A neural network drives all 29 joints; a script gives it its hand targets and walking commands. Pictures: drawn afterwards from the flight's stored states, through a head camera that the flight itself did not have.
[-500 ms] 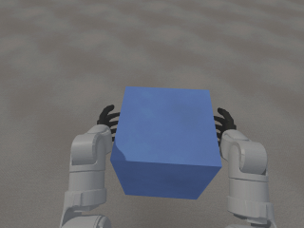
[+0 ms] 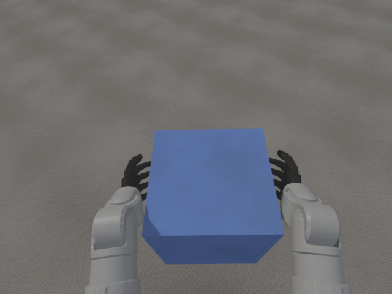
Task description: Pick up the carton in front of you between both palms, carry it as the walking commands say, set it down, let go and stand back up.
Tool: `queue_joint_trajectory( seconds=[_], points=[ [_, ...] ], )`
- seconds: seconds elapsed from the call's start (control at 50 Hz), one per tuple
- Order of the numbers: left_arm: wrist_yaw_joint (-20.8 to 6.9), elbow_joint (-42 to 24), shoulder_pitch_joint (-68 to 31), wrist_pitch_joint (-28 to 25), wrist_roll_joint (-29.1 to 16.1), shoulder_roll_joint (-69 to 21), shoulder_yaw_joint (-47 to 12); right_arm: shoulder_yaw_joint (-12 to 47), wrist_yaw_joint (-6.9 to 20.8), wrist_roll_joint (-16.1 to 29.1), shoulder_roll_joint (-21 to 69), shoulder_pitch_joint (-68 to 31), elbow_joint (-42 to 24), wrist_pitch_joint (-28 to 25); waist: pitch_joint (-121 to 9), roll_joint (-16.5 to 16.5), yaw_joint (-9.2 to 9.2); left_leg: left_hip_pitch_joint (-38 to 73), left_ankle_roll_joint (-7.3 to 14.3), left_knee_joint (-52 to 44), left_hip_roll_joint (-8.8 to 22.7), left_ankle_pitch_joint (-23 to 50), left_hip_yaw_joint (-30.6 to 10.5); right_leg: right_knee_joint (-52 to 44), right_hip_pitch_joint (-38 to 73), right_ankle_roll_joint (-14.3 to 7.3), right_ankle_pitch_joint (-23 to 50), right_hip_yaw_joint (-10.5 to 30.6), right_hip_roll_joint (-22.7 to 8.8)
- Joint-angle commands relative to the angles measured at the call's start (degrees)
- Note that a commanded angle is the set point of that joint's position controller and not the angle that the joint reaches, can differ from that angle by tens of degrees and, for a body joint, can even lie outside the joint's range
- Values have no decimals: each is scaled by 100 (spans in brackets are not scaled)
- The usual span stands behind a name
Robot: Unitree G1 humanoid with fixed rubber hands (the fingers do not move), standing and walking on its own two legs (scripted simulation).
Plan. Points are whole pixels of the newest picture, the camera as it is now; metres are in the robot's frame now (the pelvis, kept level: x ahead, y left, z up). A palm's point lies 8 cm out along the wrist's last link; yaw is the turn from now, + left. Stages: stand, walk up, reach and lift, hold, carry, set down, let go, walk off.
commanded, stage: carry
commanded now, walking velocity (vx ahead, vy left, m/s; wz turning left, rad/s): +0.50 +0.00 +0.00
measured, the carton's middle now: (209, 202) +0.32 +0.01 +0.00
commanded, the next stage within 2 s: none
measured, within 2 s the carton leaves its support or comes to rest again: neither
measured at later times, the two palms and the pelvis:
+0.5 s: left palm (160, 97) +0.59 +0.15 +0.07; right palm (275, 104) +0.56 -0.15 +0.07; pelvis +0.33 +0.03 -0.01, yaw -5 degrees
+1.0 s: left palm (191, 36) +0.89 +0.08 +0.09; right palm (280, 35) +0.90 -0.22 +0.08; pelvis +0.65 -0.07 +0.00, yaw +0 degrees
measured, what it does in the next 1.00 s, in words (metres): walks ahead: left foot, then right foot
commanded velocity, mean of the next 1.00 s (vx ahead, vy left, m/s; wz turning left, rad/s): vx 0.50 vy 0.00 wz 0.00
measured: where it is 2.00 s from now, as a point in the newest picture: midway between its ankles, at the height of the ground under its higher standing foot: (223, 150)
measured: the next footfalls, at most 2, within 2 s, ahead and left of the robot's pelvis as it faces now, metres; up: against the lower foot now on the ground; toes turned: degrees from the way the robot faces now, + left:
left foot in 0.34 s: +0.43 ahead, +0.11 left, +0.00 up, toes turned +8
right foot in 0.80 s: +0.71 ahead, -0.16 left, +0.00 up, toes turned -16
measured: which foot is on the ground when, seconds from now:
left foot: up 0.00-0.32, down 0.34-0.80, up 0.82-1.00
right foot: down 0.00-0.38, up 0.40-0.78, down 0.80-1.00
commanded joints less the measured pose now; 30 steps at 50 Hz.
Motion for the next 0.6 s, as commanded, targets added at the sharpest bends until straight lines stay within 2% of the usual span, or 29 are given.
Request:
queue_joint_trajectory(
  seconds=[0.0,0.06,0.1,0.18,0.22,0.26,0.28,0.3,0.32,0.34,0.36,0.38,0.4,0.42,0.44,0.46,0.5,0.52,0.58],
  points=[
    [-856,-830,-2902,229,-1785,-4849,-4399,3936,521,1068,4841,-1860,-350,200,-2023,-357,-93,-962,-114,-641,103,453,99,-738,2756,-109,3011,1670,-1518],
    [-900,-1043,-2224,531,-1778,-4661,-4370,4094,484,1095,4704,-1489,-852,463,-1667,-461,-88,-1254,-157,-1290,111,998,337,-886,2901,28,3327,1205,-1363],
    [-923,-1287,-1849,722,-1742,-4584,-4333,4229,531,1262,4767,-1370,-1227,653,-1388,-569,-83,-1230,-160,-1794,151,1288,437,-1003,2868,33,3344,937,-1279],
    [-953,-1872,-1352,1043,-1700,-4524,-4260,4487,669,1562,4829,-1209,-1905,1025,-826,-625,-43,-849,-12,-2710,86,1832,706,-1170,2599,30,3310,485,-1131],
    [-962,-2119,-1177,1180,-1707,-4558,-4259,4549,757,1716,4839,-1125,-2214,1197,-641,-662,-25,-476,97,-3132,6,2068,885,-1240,2548,23,3550,369,-1136],
    [-984,-2353,-1013,1304,-1724,-4607,-4311,4569,833,1816,4874,-950,-2418,1332,-767,-698,-68,357,196,-3322,-135,2040,1102,-786,2531,92,4562,204,-1156],
    [-1007,-2418,-832,1363,-1731,-4609,-4331,4566,875,1839,4878,-753,-2465,1384,-989,-864,-91,914,211,-3354,-259,1872,1234,-265,2521,161,4992,52,-1125],
    [-1029,-2514,-876,1415,-1751,-4600,-4395,4543,910,1844,4866,-719,-2488,1426,-1267,-822,-184,1813,221,-3595,-477,1658,1435,565,2275,266,5152,-160,-1015],
    [-1050,-2615,-1037,1464,-1784,-4573,-4438,4497,945,1805,4800,-704,-2536,1452,-1603,-483,-308,2979,247,-3691,-282,1403,1177,1659,1538,419,4447,-229,-892],
    [-1067,-2704,-1144,1521,-1826,-4589,-4516,4393,972,1770,4667,-660,-2491,1475,-2259,658,-344,4603,911,-3546,1311,1054,-1143,3422,-181,632,2602,-47,-626],
    [-1093,-2640,-1031,1579,-1834,-4608,-4553,4411,976,1817,4752,-643,-2359,1475,-2473,1965,-345,5043,1685,-4630,2333,1149,-3438,5152,-1584,744,-851,101,380],
    [-1104,-2641,-1155,1548,-1835,-4719,-4609,4435,1019,1889,4842,-638,-2393,1488,-2246,1452,-319,4721,1642,-4778,2280,1465,-3053,5901,-1984,602,-1369,852,13],
    [-1128,-2552,-1063,1532,-1810,-4871,-4619,4511,1065,1919,5030,-607,-2370,1466,-2157,950,-323,4291,1509,-4671,2100,1640,-2465,5874,-2014,451,-1246,948,-347],
    [-1146,-2528,-1043,1489,-1777,-5016,-4659,4585,1109,1982,5172,-736,-2417,1433,-1936,389,-273,3692,1233,-4754,1987,1563,-1951,5411,-1912,410,-947,971,-596],
    [-1158,-2434,-1058,1440,-1758,-5158,-4652,4663,1141,2040,5280,-885,-2434,1401,-1775,284,-211,3204,988,-4980,1840,1131,-1544,4844,-1755,445,-703,995,-743],
    [-1163,-2333,-976,1393,-1718,-5227,-4639,4700,1159,2056,5286,-881,-2415,1370,-1680,384,-190,2825,814,-5154,1658,631,-1118,4323,-1498,488,-522,827,-735],
    [-1139,-2204,-822,1340,-1627,-5303,-4643,4704,1199,2046,5234,-690,-2298,1338,-1439,790,-199,2388,795,-5414,1515,180,-589,3392,-1345,606,-347,574,-733],
    [-1125,-2179,-715,1327,-1584,-5293,-4655,4683,1213,2020,5145,-580,-2295,1317,-1312,945,-203,2327,830,-5506,1468,146,-401,2880,-1386,679,-237,449,-741],
    [-1078,-2213,-617,1313,-1540,-5179,-4706,4615,1214,1915,4977,-456,-2334,1302,-1045,974,-217,2466,802,-5582,1301,557,-22,1534,-1489,808,338,132,-682]
  ],
)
